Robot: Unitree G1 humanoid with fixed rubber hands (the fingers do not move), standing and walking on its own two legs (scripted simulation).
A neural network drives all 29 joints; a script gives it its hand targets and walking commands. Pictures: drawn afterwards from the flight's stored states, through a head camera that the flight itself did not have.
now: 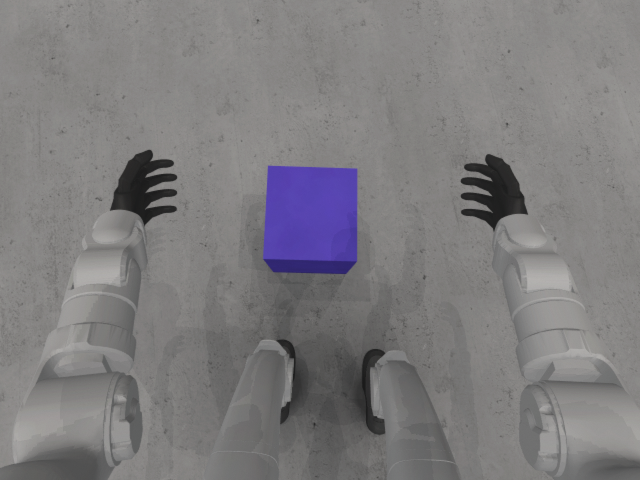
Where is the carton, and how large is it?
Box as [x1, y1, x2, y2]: [263, 166, 356, 273]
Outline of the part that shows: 268,166 263,259 273,271 346,273 356,261 356,169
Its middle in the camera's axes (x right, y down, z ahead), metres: -0.02 -0.03 +0.97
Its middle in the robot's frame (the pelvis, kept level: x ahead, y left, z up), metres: +0.50 +0.05 -0.56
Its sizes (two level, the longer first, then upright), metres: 0.210 0.200 0.250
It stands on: the floor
